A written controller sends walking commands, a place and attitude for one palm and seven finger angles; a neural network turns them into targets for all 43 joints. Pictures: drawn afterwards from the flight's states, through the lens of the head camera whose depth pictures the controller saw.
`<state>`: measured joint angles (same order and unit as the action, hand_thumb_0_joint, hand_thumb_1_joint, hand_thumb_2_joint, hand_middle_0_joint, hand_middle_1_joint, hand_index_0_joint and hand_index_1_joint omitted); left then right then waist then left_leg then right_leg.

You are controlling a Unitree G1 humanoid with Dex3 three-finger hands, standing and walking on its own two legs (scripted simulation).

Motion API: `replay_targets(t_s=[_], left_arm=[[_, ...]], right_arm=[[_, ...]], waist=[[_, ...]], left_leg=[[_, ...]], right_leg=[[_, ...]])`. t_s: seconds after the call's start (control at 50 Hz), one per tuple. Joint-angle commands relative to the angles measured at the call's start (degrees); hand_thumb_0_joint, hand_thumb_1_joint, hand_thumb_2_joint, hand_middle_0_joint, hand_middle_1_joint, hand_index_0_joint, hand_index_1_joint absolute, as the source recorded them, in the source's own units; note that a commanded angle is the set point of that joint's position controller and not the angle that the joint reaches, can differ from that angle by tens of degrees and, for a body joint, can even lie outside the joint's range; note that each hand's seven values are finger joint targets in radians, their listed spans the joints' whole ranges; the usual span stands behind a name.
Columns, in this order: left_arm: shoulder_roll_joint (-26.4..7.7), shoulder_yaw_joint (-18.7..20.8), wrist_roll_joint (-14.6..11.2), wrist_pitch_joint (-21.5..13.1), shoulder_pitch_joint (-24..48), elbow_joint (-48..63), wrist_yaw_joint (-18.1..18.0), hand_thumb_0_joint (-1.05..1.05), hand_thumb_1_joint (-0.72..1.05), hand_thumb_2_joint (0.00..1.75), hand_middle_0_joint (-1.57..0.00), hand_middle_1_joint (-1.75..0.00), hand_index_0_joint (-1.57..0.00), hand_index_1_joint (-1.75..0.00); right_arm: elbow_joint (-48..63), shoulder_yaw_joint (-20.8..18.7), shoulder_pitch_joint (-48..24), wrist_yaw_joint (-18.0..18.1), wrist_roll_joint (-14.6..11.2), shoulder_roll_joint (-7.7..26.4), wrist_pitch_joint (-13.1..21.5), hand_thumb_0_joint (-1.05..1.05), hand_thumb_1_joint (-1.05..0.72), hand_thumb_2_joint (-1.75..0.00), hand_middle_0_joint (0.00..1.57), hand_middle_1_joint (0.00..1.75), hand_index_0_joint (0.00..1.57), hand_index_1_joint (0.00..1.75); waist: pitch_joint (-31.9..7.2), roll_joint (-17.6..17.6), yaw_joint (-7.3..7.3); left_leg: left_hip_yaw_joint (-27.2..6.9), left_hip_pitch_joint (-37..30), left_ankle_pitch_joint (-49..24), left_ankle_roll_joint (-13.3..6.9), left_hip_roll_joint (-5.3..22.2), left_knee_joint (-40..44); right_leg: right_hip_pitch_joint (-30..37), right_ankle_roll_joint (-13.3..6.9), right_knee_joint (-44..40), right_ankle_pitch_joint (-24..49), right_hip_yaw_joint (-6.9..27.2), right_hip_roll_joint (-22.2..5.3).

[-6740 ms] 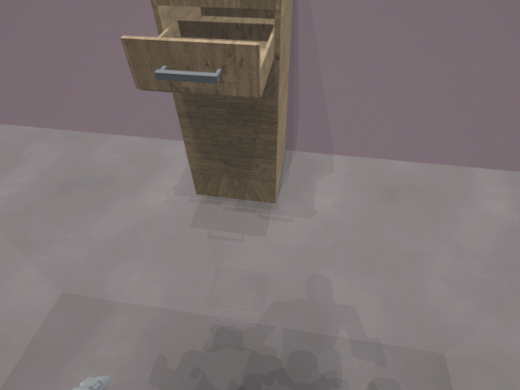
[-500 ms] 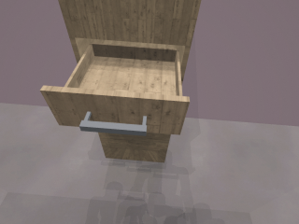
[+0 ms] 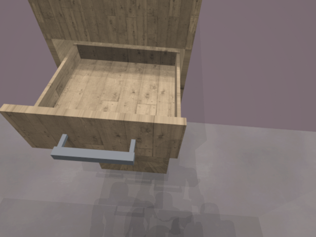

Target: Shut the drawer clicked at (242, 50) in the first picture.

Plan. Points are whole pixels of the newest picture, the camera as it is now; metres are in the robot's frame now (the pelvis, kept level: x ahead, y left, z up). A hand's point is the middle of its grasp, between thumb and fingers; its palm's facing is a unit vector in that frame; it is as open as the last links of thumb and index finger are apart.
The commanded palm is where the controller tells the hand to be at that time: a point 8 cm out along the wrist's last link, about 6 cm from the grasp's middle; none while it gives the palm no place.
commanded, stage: come to a stop and stand still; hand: left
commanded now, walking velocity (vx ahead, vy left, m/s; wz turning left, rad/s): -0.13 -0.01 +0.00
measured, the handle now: (96, 148) +0.28 +0.17 +0.08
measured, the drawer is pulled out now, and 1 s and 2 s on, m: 0.28 0.28 0.28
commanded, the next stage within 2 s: look again from close up in 1.30 s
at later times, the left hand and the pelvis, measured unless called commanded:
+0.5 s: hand out of the picture +0.02 +0.21 -0.17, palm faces -0.01 -0.97 -0.23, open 7.4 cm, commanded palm none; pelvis -0.02 +0.03 -0.01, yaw +0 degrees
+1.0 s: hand out of the picture -0.02 +0.23 -0.18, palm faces +0.00 -0.98 -0.19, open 7.4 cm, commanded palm none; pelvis -0.01 +0.05 +0.00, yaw +0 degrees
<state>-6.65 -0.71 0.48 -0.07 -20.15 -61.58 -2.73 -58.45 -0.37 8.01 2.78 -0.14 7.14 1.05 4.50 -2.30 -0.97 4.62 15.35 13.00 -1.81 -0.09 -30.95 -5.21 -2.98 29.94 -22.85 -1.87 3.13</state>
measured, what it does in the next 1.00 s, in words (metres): stands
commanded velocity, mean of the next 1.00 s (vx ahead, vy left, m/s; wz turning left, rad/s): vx -0.02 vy -0.01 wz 0.00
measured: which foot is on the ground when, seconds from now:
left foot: down 0.00-1.00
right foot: down 0.00-1.00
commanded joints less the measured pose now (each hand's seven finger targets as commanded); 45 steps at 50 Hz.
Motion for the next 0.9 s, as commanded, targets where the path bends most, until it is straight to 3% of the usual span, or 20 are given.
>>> replay_targets(t_s=[0.0,0.04,0.12,0.18,0.26,0.28,0.3,0.32,0.34,0.36,0.4,0.46,0.52,0.56,0.6,0.76,0.88], left_arm=[[-5.17,1.48,0.16,0.45,-5.53,3.36,-1.24,0.00,0.90,0.90,-0.20,-0.30,-0.20,-0.30],[-6.36,1.61,0.24,0.70,-5.45,3.81,-0.91,0.00,0.90,0.90,-0.20,-0.30,-0.20,-0.30],[-7.13,1.83,0.05,0.35,-4.31,4.92,-0.86,0.00,0.90,0.90,-0.20,-0.30,-0.20,-0.30],[-7.11,1.67,0.08,0.27,-3.37,6.10,-0.66,0.00,0.90,0.90,-0.20,-0.30,-0.20,-0.30],[-6.56,1.09,0.06,0.06,-2.74,6.38,-0.38,0.00,0.90,0.90,-0.20,-0.30,-0.20,-0.30],[-8.96,1.58,1.54,-1.27,-3.20,7.67,-2.37,0.00,0.90,0.90,-0.20,-0.30,-0.20,-0.30],[-11.47,2.49,1.08,-1.80,-0.21,10.35,-2.06,0.00,0.90,0.90,-0.20,-0.30,-0.20,-0.30],[-11.09,2.09,0.75,-1.86,1.09,10.89,-1.41,0.00,0.90,0.90,-0.20,-0.30,-0.20,-0.30],[-12.06,1.99,0.54,-1.46,2.67,11.41,-1.08,0.00,0.90,0.90,-0.20,-0.30,-0.20,-0.30],[-11.14,2.12,0.41,-1.53,2.80,12.24,-1.06,0.00,0.90,0.90,-0.20,-0.30,-0.20,-0.30],[-10.76,1.83,0.39,-1.33,3.45,12.18,-0.81,0.00,0.90,0.90,-0.20,-0.30,-0.20,-0.30],[-10.05,1.59,0.48,-0.45,1.45,11.54,-0.45,0.00,0.90,0.90,-0.20,-0.30,-0.20,-0.30],[-10.05,1.25,0.39,-0.34,0.29,10.50,-0.33,0.00,0.90,0.90,-0.20,-0.30,-0.20,-0.30],[-10.15,1.43,0.25,-0.06,0.29,10.11,-0.18,0.00,0.90,0.90,-0.20,-0.30,-0.20,-0.30],[-10.04,1.29,0.31,-0.01,-0.48,9.37,-0.13,0.00,0.90,0.90,-0.20,-0.30,-0.20,-0.30],[-9.72,0.93,0.31,-0.40,-0.29,6.84,0.03,0.00,0.90,0.90,-0.20,-0.30,-0.20,-0.30],[-9.54,0.58,0.38,-0.61,-1.05,4.53,-0.02,0.00,0.90,0.90,-0.20,-0.30,-0.20,-0.30]], right_arm=[[1.35,-0.81,5.66,1.10,0.04,6.72,-0.59,0.00,-0.90,-0.90,0.20,0.30,0.20,0.30],[2.55,-0.94,4.10,0.79,0.07,6.25,-0.72,0.00,-0.90,-0.90,0.20,0.30,0.20,0.30],[2.95,-1.32,5.08,0.43,0.35,6.23,-0.84,0.00,-0.90,-0.90,0.20,0.30,0.20,0.30],[2.89,-1.33,5.07,0.06,0.39,5.94,-0.74,0.00,-0.90,-0.90,0.20,0.30,0.20,0.30],[2.32,-0.92,4.96,-0.47,0.45,5.52,-0.59,0.00,-0.90,-0.90,0.20,0.30,0.20,0.30],[6.30,-2.10,4.06,-0.55,0.34,10.96,0.08,0.00,-0.90,-0.90,0.20,0.30,0.20,0.30],[6.53,-1.85,8.30,-1.40,0.76,8.00,-0.46,0.00,-0.90,-0.90,0.20,0.30,0.20,0.30],[6.43,-1.77,6.50,-1.68,0.80,7.45,-0.87,0.00,-0.90,-0.90,0.20,0.30,0.20,0.30],[6.85,-1.58,6.91,-2.03,1.17,7.19,-1.42,0.00,-0.90,-0.90,0.20,0.30,0.20,0.30],[7.61,-1.58,7.15,-2.06,1.24,7.44,-1.45,0.00,-0.90,-0.90,0.20,0.30,0.20,0.30],[7.46,-1.54,7.46,-2.20,1.25,8.00,-1.16,0.00,-0.90,-0.90,0.20,0.30,0.20,0.30],[7.64,-1.22,7.33,-2.15,1.41,9.42,-0.92,0.00,-0.90,-0.90,0.20,0.30,0.20,0.30],[7.30,-0.99,7.68,-2.07,1.26,10.29,-0.48,0.00,-0.90,-0.90,0.20,0.30,0.20,0.30],[6.62,-1.03,8.25,-1.92,1.32,10.73,-0.15,0.00,-0.90,-0.90,0.20,0.30,0.20,0.30],[5.95,-1.05,8.01,-1.84,1.14,10.99,0.00,0.00,-0.90,-0.90,0.20,0.30,0.20,0.30],[3.20,-1.06,8.44,-1.44,0.69,10.02,0.71,0.00,-0.90,-0.90,0.20,0.30,0.20,0.30],[1.32,-0.91,7.71,-1.39,0.44,9.62,0.80,0.00,-0.90,-0.90,0.20,0.30,0.20,0.30]], waist=[[-0.90,5.98,-0.08],[0.52,4.94,-0.24],[-7.08,2.24,0.41],[-8.10,1.21,0.52],[-4.84,-0.26,0.40],[-4.56,1.83,1.37],[-8.44,-0.60,3.09],[-6.11,0.89,2.69],[-6.95,1.27,2.76],[-4.95,1.74,3.09],[-1.05,2.21,3.23],[1.99,4.94,1.33],[1.45,2.85,0.78],[-1.02,5.54,0.40],[-2.15,5.78,-0.07],[-5.64,3.63,0.47],[-3.56,1.30,0.81]], left_leg=[[-9.85,-8.03,-38.45,-5.06,10.54,2.37],[-10.01,-5.86,-30.57,-3.85,8.98,3.78],[-8.82,-9.08,-27.41,-2.41,7.94,2.23],[-8.96,-8.68,-22.81,-2.17,7.78,3.86],[-9.13,-6.55,-13.68,-1.65,7.19,7.59],[-5.92,-8.60,-25.17,-0.52,6.90,-5.80],[-6.61,-1.62,-8.03,-0.98,4.93,-5.07],[-5.35,-0.07,-0.10,-0.63,3.58,-3.41],[-4.71,-0.51,0.22,0.15,3.08,-2.51],[-5.70,-0.27,1.27,-0.05,2.93,-2.92],[-7.40,0.68,0.62,-0.85,3.77,-1.26],[-12.61,5.20,4.55,-2.86,5.83,4.73],[-14.46,6.03,6.64,-3.36,6.30,7.91],[-16.81,4.19,6.37,-3.92,7.66,10.50],[-18.30,3.55,7.72,-4.45,8.40,12.60],[-15.17,-3.63,-1.73,-3.85,7.93,11.25],[-12.92,-4.77,-3.80,-3.21,6.78,10.36]], right_leg=[[-7.08,4.29,-4.94,22.48,6.79,-8.13],[-6.47,3.27,-6.12,23.17,7.60,-8.69],[-3.69,2.62,-5.52,30.50,8.40,-10.12],[-3.32,2.36,-6.19,26.59,8.25,-9.68],[-4.33,2.06,-9.05,19.14,8.54,-9.44],[-9.59,4.25,-7.06,45.68,10.43,-10.64],[-3.73,1.73,-5.27,36.59,10.08,-12.59],[-5.64,-1.00,-5.81,30.54,11.11,-13.15],[-5.70,-2.82,-5.88,22.03,11.27,-12.58],[-9.35,-3.55,-6.81,13.60,11.06,-11.89],[-13.25,-3.48,-6.44,7.34,9.66,-9.87],[-12.15,-1.77,-4.78,-0.85,6.70,-5.88],[-10.16,-1.31,-4.33,-0.85,6.08,-5.42],[-8.88,-0.76,-2.24,-0.07,4.53,-4.90],[-8.07,-0.31,-1.99,0.41,3.85,-4.68],[-8.17,0.37,-5.18,4.46,4.69,-6.39],[-8.80,0.57,-8.00,6.90,5.92,-7.70]])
